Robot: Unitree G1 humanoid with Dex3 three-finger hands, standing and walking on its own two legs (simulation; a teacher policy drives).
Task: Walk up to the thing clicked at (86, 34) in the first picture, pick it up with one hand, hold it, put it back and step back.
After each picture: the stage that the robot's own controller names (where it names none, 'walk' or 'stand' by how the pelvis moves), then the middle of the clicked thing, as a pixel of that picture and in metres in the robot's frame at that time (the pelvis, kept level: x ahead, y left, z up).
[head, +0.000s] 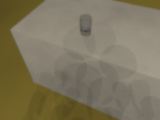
stand; (85, 25) +0.80 +0.00 -0.09
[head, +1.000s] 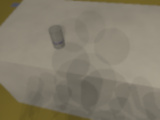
walk; (57, 37) +0.67 +0.19 -0.07
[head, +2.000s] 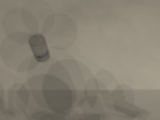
stand; (39, 49) +0.52 +0.22 -0.05
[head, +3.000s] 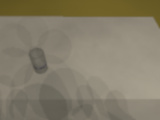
stand; (39, 61) +0.53 +0.23 -0.08
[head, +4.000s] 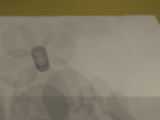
stand; (41, 59) +0.54 +0.23 -0.09
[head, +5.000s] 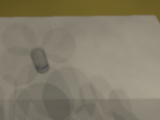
stand; (40, 61) +0.53 +0.23 -0.09
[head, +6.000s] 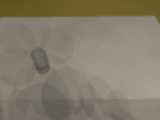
stand; (41, 61) +0.53 +0.22 -0.09
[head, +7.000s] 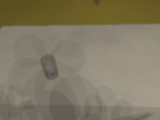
rise first; (50, 67) +0.52 +0.21 -0.08
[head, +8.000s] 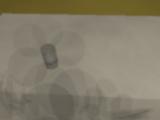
go down; (50, 57) +0.54 +0.20 -0.08
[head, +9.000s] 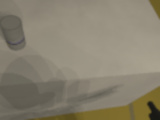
go down; (14, 34) +0.53 +0.20 -0.01
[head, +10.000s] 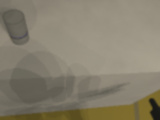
approach; (17, 28) +0.54 +0.20 +0.00
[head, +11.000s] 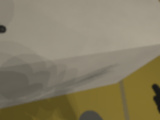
close; out of the picture +0.57 +0.21 +0.04
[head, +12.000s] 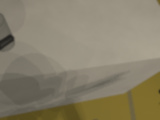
lift; out of the picture +0.50 +0.19 +0.03
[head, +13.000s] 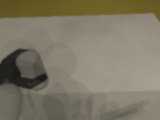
lift; (34, 71) +0.33 +0.16 +0.12
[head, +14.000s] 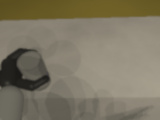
hold; (35, 72) +0.32 +0.16 +0.13
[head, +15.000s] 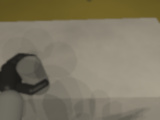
hold; (35, 76) +0.31 +0.16 +0.12
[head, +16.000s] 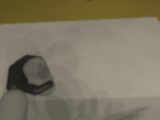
crouch; (40, 78) +0.32 +0.15 +0.11
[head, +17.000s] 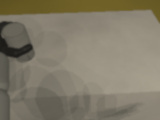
crouch; (20, 43) +0.43 +0.20 +0.14
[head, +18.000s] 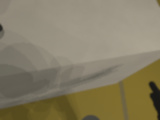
lower; out of the picture +0.53 +0.20 +0.01
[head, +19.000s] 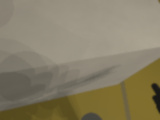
lower; out of the picture +0.53 +0.21 +0.04
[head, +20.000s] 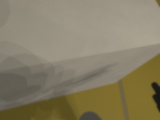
lower; out of the picture +0.54 +0.21 +0.04
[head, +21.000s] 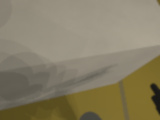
lower; out of the picture +0.54 +0.21 +0.04
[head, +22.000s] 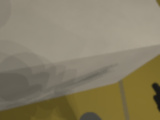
loosen; out of the picture +0.54 +0.21 +0.04
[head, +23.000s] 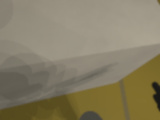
withdraw; out of the picture +0.54 +0.21 +0.04
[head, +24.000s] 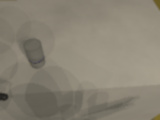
sink last; (35, 54) +0.50 +0.19 -0.02
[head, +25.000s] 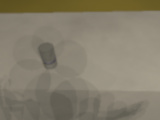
stand; (48, 56) +0.53 +0.20 -0.03
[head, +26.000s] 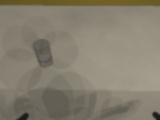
stand; (43, 53) +0.51 +0.20 -0.02
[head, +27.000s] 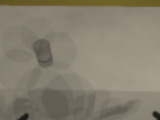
stand; (43, 54) +0.51 +0.19 -0.02
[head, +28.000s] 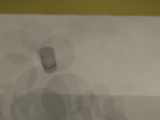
stand; (48, 60) +0.52 +0.19 -0.06
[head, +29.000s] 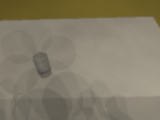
stand; (42, 65) +0.51 +0.22 -0.09
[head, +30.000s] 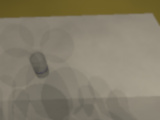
stand; (40, 66) +0.50 +0.23 -0.09
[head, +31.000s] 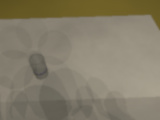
stand; (39, 67) +0.50 +0.23 -0.09
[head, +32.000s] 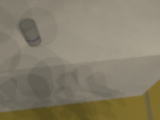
walk; (31, 33) +0.58 +0.24 -0.06
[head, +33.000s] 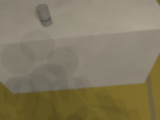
walk; (44, 15) +0.82 +0.28 -0.07
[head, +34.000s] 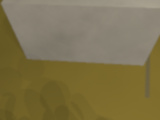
stand; out of the picture +1.15 +0.17 -0.06
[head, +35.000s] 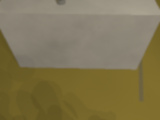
stand; out of the picture +1.12 +0.19 -0.08
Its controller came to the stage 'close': yes
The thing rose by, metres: 0.21
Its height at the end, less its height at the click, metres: +0.00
